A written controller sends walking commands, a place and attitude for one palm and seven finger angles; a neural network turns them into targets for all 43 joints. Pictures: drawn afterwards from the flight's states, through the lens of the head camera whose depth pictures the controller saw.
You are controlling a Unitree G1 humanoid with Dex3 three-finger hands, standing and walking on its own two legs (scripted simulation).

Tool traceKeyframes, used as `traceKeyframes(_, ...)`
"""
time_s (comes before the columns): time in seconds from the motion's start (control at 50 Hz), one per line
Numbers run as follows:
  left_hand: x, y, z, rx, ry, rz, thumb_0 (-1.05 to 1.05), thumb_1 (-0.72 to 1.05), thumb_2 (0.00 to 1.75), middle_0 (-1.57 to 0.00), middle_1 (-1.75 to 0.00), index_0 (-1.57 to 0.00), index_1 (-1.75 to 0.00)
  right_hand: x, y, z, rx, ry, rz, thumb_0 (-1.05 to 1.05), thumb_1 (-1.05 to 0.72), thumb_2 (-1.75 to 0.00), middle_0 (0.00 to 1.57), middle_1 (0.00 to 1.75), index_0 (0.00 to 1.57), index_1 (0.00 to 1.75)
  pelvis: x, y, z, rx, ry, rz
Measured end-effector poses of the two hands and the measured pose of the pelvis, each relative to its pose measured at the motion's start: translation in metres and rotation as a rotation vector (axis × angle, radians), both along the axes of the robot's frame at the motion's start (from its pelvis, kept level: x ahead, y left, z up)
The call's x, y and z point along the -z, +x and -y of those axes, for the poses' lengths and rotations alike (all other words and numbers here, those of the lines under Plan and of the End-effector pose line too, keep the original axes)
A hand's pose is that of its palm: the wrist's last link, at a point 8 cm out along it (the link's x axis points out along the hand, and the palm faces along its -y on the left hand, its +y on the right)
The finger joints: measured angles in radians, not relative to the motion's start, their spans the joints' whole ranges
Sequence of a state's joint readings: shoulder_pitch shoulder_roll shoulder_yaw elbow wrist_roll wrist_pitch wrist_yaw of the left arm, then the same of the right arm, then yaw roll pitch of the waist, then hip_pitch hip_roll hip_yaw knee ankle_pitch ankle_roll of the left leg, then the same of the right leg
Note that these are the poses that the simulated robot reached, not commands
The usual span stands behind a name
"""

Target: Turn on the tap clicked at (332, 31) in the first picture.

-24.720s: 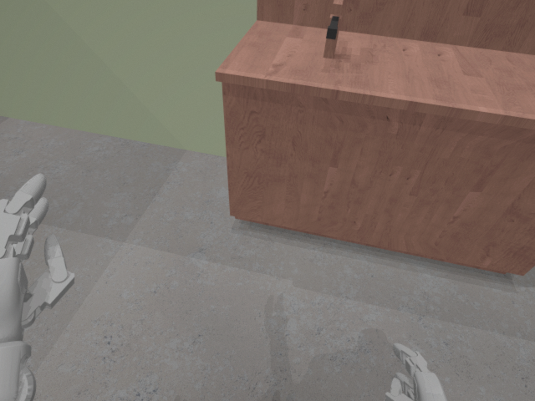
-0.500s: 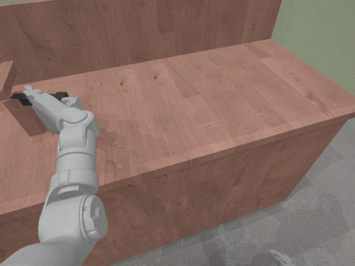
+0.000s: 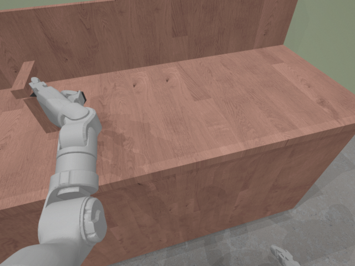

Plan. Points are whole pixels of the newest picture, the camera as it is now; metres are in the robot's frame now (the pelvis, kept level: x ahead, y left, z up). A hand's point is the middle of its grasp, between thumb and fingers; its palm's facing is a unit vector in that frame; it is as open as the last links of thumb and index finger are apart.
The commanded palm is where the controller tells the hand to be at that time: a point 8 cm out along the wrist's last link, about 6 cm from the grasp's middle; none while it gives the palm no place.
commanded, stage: lift the hand up off the lever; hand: left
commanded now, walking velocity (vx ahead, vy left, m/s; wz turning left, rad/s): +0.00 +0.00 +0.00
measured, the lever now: (78, 99) +0.47 +0.30 +0.14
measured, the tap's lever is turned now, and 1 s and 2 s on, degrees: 69 69 69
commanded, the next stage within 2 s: draw the hand back beside the body in 0.82 s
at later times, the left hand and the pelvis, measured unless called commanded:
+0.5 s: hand (80, 86) +0.42 +0.25 +0.21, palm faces +0.82 -0.58 -0.01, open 7.9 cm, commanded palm +0.36 +0.26 +0.22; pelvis +0.01 +0.01 +0.00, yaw -1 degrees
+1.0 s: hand (81, 81) +0.42 +0.24 +0.23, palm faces +0.76 -0.65 -0.03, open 7.9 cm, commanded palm +0.35 +0.27 +0.22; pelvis +0.01 -0.01 +0.00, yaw -1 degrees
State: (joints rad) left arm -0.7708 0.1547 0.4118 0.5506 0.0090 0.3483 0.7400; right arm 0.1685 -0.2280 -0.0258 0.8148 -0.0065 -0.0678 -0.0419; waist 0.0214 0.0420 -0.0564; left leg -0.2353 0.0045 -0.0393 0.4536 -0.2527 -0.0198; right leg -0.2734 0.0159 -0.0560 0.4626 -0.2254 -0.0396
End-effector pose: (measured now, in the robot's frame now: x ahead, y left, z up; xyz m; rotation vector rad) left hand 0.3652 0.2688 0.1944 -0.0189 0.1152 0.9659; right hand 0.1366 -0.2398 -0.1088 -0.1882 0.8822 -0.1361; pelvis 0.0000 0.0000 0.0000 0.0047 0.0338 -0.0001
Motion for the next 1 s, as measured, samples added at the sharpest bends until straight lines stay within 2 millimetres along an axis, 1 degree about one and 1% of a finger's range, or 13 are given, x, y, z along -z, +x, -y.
traceKeyframes(0.04,-0.002,0.002,0.0,-0.008,0.002,-0.002,0.02,0.9,0.9,-0.15,-0.15,-0.15,-0.15,-0.001,0.003,-0.004,-0.006,0.004,0.006,0.01,-0.91,-0.89,0.2,0.3,0.2,0.3,0.0,0.0,-0.001,0.003,0.0,-0.001)
traceKeyframes(0.12,-0.015,0.007,-0.002,-0.016,0.021,0.016,0.02,0.9,0.9,-0.15,-0.15,-0.15,-0.15,-0.001,0.008,-0.012,-0.016,0.015,0.011,0.01,-0.91,-0.89,0.2,0.3,0.2,0.3,0.0,0.0,-0.003,0.006,0.0,-0.005)
traceKeyframes(0.24,-0.03,0.011,-0.002,0.012,0.038,0.031,0.02,0.9,0.9,-0.15,-0.15,-0.15,-0.15,0.0,0.01,-0.018,-0.018,0.036,0.004,0.01,-0.91,-0.89,0.2,0.3,0.2,0.3,-0.002,0.005,-0.006,0.007,0.0,-0.002)
traceKeyframes(0.3,-0.029,0.008,0.002,0.034,0.027,0.036,0.02,0.9,0.9,-0.15,-0.15,-0.15,-0.15,0.001,0.012,-0.019,-0.015,0.046,0.002,0.01,-0.9,-0.89,0.2,0.3,0.2,0.3,-0.002,0.008,-0.007,0.007,0.0,0.007)
traceKeyframes(0.4,-0.018,0.003,0.008,0.044,-0.012,0.013,0.02,0.9,0.9,-0.15,-0.15,-0.15,-0.15,-0.001,0.018,-0.019,-0.02,0.047,0.005,0.01,-0.91,-0.89,0.2,0.3,0.2,0.3,-0.003,0.01,-0.007,0.008,0.001,0.019)
traceKeyframes(0.46,-0.018,0.001,0.009,0.024,-0.012,0.02,0.02,0.9,0.9,-0.15,-0.15,-0.15,-0.15,-0.003,0.024,-0.019,-0.03,0.045,0.018,0.01,-0.91,-0.89,0.2,0.3,0.2,0.3,-0.002,0.009,-0.007,0.012,0.001,0.021)
traceKeyframes(0.58,-0.036,0.0,0.008,0.001,0.032,0.04,0.02,0.9,0.9,-0.15,-0.15,-0.15,-0.15,-0.006,0.037,-0.021,-0.055,0.047,0.041,0.01,-0.91,-0.89,0.2,0.3,0.2,0.3,-0.002,0.008,-0.003,0.008,0.002,0.019)
traceKeyframes(0.68,-0.048,0.002,0.015,0.033,0.044,0.044,0.02,0.9,0.9,-0.15,-0.15,-0.14,-0.15,-0.008,0.044,-0.02,-0.065,0.055,0.055,0.01,-0.91,-0.89,0.2,0.3,0.2,0.3,-0.003,0.009,0.0,-0.001,0.003,0.022)
traceKeyframes(0.72,-0.046,0.002,0.019,0.048,0.036,0.032,0.02,0.9,0.9,-0.15,-0.15,-0.14,-0.15,-0.008,0.046,-0.02,-0.064,0.059,0.058,0.01,-0.91,-0.89,0.2,0.3,0.2,0.3,-0.003,0.01,0.001,-0.003,0.004,0.023)
traceKeyframes(0.78,-0.038,0.004,0.023,0.057,0.011,-0.001,0.02,0.9,0.9,-0.15,-0.15,-0.15,-0.15,-0.009,0.047,-0.018,-0.06,0.061,0.061,0.01,-0.91,-0.89,0.2,0.3,0.2,0.3,-0.003,0.011,0.003,-0.003,0.005,0.023)
traceKeyframes(0.88,-0.026,0.003,0.021,0.015,-0.01,-0.019,0.02,0.9,0.9,-0.15,-0.15,-0.15,-0.15,-0.009,0.045,-0.012,-0.051,0.057,0.06,0.01,-0.91,-0.89,0.2,0.3,0.2,0.3,-0.002,0.011,0.007,0.004,0.004,0.018)
traceKeyframes(0.94,-0.027,0.001,0.015,-0.018,0.001,0.001,0.02,0.9,0.9,-0.15,-0.15,-0.15,-0.15,-0.007,0.042,-0.008,-0.047,0.049,0.05,0.01,-0.91,-0.89,0.2,0.3,0.2,0.3,-0.002,0.01,0.009,0.007,0.004,0.014)
traceKeyframes(1.0,-0.037,0.002,0.013,0.099,0.071,0.055,0.02,0.9,0.9,-0.15,-0.15,-0.14,-0.15,-0.007,0.036,-0.002,-0.015,0.035,0.036,0.01,-0.91,-0.89,0.2,0.3,0.2,0.3,-0.002,0.011,0.01,0.014,0.007,0.027)
